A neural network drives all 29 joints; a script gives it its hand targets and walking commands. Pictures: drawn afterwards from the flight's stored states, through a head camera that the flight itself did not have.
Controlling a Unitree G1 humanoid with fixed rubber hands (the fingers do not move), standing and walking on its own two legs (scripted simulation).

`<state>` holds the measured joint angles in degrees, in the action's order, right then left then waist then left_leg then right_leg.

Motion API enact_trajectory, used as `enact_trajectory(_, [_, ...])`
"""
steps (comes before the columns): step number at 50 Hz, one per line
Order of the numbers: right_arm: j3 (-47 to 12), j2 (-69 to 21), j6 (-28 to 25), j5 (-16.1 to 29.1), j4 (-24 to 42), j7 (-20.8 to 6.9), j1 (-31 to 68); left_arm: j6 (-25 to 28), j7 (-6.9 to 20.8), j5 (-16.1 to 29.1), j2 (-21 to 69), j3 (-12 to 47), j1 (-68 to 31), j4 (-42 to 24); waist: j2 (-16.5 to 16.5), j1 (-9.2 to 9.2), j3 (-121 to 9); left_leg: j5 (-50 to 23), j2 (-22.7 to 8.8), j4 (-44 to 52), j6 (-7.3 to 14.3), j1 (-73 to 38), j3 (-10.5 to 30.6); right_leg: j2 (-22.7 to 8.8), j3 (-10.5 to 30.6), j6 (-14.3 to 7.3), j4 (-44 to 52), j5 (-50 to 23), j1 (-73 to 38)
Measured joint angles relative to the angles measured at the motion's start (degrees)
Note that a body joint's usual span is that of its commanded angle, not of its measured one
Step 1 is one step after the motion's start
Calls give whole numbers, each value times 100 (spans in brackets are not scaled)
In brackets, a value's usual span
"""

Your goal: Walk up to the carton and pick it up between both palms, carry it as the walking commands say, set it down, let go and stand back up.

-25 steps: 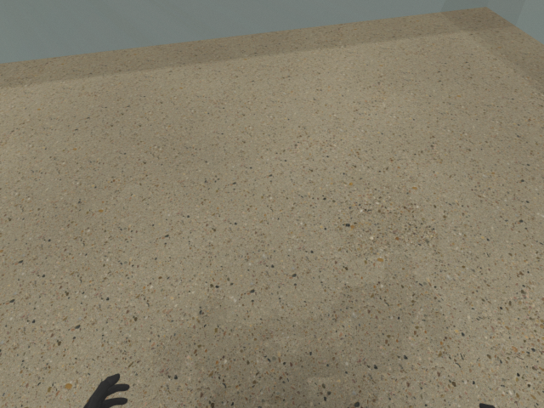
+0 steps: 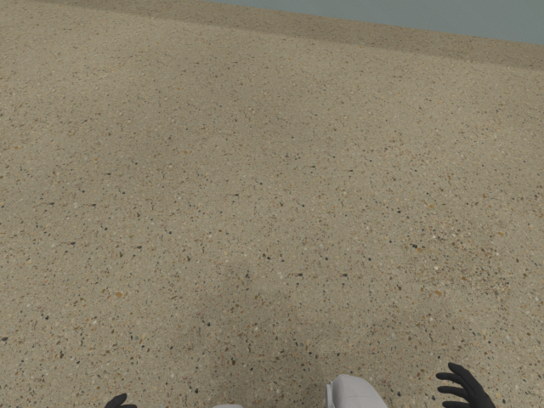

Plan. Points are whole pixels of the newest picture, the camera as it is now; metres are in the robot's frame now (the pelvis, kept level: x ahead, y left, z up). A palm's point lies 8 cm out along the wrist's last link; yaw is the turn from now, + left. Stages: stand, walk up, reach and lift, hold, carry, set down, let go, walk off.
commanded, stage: walk up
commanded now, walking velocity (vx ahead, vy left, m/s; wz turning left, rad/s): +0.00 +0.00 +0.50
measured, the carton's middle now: out of the picture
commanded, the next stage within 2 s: none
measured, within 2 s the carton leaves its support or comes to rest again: neither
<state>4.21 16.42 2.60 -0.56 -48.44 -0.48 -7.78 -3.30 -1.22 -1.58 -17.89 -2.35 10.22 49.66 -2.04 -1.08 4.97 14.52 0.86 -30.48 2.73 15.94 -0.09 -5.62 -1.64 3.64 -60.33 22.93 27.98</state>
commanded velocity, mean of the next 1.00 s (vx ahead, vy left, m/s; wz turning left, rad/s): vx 0.00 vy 0.00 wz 0.50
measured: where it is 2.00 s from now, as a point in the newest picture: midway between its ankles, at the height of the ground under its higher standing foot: (184, 401)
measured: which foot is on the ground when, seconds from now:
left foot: down 0.00-0.26, up 0.28-0.70, down 0.72-1.00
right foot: up 0.00-0.24, down 0.26-0.72, up 0.74-1.00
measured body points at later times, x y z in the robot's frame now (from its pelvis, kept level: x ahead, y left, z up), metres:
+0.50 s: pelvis +0.00 -0.06 +0.01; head +0.03 -0.08 +0.45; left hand +0.03 +0.23 -0.10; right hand +0.17 -0.30 -0.13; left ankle -0.06 +0.08 -0.66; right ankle +0.01 -0.15 -0.74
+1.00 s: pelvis -0.01 -0.03 +0.01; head +0.02 +0.01 +0.46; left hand -0.02 +0.27 -0.12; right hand +0.19 -0.23 -0.11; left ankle -0.06 +0.06 -0.74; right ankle +0.08 -0.17 -0.68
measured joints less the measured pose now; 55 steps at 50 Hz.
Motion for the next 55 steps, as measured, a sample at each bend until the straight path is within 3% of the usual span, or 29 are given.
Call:
enact_trajectory(8, [33,45,63,-66,92,-5,-183,-42,13,73,-7,76,-121,-200,124,154,-86,-188,114,169,-103,22,373,232,104,5,1286,-17,-461])
enact_trajectory(11, [61,93,97,-88,76,-9,-219,33,-14,118,25,118,-166,-296,200,218,-103,-199,169,115,-200,87,497,389,54,-67,2015,12,-868])
enact_trajectory(13, [71,152,106,-73,79,-14,-274,113,-52,118,55,147,-130,-371,243,191,-143,-128,232,-62,-285,176,542,425,1,-204,2897,-418,-1293])
enact_trajectory(16, [108,175,146,-99,102,-13,-305,139,-62,52,167,185,-38,-359,404,193,-106,1014,249,-1538,-436,681,394,384,-176,-452,2919,-741,-1353])
enact_trajectory(19, [114,143,167,-95,146,-87,-339,154,-62,42,219,160,77,-337,440,183,-96,951,145,-2820,-541,1059,144,268,-355,-503,3201,-776,-1556])
enact_trajectory(22, [83,135,192,-72,183,-159,-352,200,-61,46,276,124,139,-401,426,147,-85,807,19,-3273,-657,1120,23,154,-533,-509,3342,-819,-1659])
enact_trajectory(29, [-28,76,198,-17,407,-234,-96,261,-16,-4,334,53,319,-506,313,-13,-70,1003,-165,-2014,-697,623,-120,-26,-945,-468,3351,-771,-1658])
enact_trajectory(32, [-70,29,129,6,537,-237,92,258,17,-12,279,-3,388,-447,229,-121,-45,1003,-159,-1245,-615,337,-191,-97,-1101,-399,3264,-723,-1603])
enact_trajectory(35, [-120,-7,8,8,615,-215,201,227,62,23,183,-51,479,-333,170,-169,-61,346,-149,-106,-411,-131,-291,-173,-1267,-276,2958,-559,-1486])
enact_trajectory(37, [-175,-75,-67,-19,606,-169,230,157,68,38,81,-75,494,-276,3,-161,-41,110,-50,-110,-200,-93,-275,-251,-1004,-125,2202,-71,-1141])
enact_trajectory(39, [-221,-145,-103,-19,564,-98,139,51,61,47,48,-72,403,-268,-62,-130,-14,300,-5,-217,-87,-33,-164,-68,-485,1,1130,448,-678])
enact_trajectory(43, [-263,-216,-107,16,380,-19,-140,0,78,43,95,-30,137,-354,-25,1,31,85,-3,218,-105,-206,97,127,-46,46,201,113,-107])
enact_trajectory(48, [-240,-178,-135,-4,200,-23,-420,-69,77,60,150,5,-130,-501,74,189,-17,-159,-2,570,-87,-288,402,226,140,51,635,-128,-28])
enact_trajectory(55, [-166,-6,-25,-85,22,-33,-570,-10,13,119,181,38,-382,-675,209,321,-211,-145,88,459,-242,-119,729,523,44,-84,2300,-205,-792])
